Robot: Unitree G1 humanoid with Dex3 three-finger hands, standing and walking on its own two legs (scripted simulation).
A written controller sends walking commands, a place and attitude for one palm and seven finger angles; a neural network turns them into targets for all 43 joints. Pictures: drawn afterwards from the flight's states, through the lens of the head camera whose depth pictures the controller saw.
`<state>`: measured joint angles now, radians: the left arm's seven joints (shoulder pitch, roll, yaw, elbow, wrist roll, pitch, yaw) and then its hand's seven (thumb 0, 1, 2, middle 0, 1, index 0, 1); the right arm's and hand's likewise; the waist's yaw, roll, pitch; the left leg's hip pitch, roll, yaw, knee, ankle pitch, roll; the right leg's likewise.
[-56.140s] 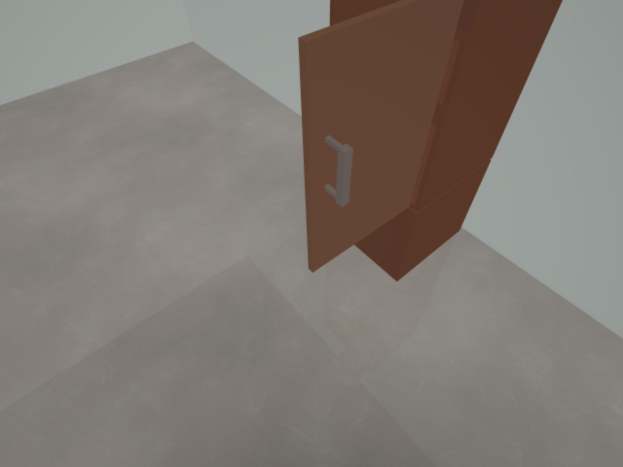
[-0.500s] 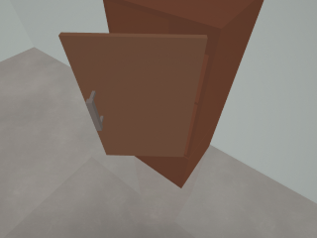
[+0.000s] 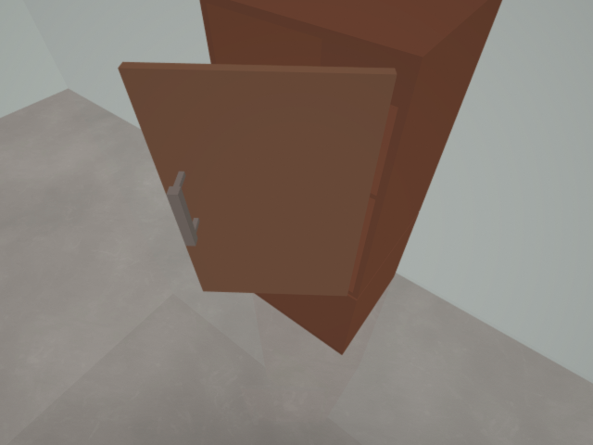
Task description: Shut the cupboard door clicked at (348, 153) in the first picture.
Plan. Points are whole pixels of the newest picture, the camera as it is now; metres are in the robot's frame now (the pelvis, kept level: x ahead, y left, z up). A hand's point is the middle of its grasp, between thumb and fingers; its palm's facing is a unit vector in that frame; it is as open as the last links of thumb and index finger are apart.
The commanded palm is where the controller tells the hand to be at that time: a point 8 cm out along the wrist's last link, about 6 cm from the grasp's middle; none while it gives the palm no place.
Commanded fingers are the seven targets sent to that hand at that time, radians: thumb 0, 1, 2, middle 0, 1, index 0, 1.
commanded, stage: raise the hand and make a fist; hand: left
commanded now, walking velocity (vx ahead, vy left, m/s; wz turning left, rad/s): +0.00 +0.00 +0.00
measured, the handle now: (186, 210) +0.49 +0.23 +0.00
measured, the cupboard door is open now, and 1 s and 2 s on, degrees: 35 35 35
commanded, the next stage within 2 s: bring the fist close to the handle in 1.92 s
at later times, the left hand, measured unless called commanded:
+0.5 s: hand out of the picture +0.12 +0.18 -0.07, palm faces +0.10 -0.99 -0.04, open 5.8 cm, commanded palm +0.11 +0.23 -0.05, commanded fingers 0.00 0.90 0.90 -0.66 -0.80 -0.66 -0.80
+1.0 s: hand (163, 408) +0.17 +0.19 -0.03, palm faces +0.01 -1.00 -0.04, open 3.5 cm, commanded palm +0.14 +0.24 -0.03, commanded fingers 0.00 0.90 0.90 -1.12 -1.30 -1.12 -1.30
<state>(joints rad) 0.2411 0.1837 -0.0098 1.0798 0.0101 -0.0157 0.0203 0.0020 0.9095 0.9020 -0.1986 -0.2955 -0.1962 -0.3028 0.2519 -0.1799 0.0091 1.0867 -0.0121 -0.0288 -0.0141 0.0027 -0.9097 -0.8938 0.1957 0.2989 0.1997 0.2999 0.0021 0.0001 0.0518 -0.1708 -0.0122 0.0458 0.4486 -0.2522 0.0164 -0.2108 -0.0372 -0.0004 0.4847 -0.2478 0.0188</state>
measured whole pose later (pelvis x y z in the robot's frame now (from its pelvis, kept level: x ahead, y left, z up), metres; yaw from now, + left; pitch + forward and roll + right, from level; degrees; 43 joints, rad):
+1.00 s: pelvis -0.03 +0.00 -0.09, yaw +2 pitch +14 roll -2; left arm 0.46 0.24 0.15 -0.11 -0.28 -0.37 -0.26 0.01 0.90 0.90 -0.94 -1.11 -0.94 -1.11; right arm 0.28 -0.25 -0.02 0.51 0.02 -0.22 -0.07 0.01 -0.90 -0.89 0.20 0.30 0.20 0.30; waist 0.00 0.03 -0.13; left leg -0.91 0.01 -0.03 1.20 -0.53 0.01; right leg -0.89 -0.03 -0.06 1.15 -0.50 0.01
